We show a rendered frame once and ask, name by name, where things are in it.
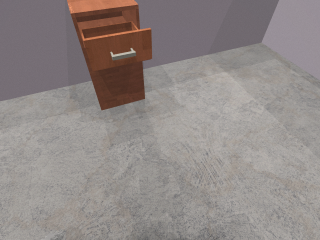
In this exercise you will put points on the handle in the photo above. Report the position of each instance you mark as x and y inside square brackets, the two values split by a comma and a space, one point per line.
[124, 55]

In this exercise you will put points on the cabinet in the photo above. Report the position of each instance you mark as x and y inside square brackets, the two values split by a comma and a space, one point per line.
[118, 85]

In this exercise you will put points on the drawer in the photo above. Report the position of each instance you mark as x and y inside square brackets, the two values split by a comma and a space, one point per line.
[117, 38]

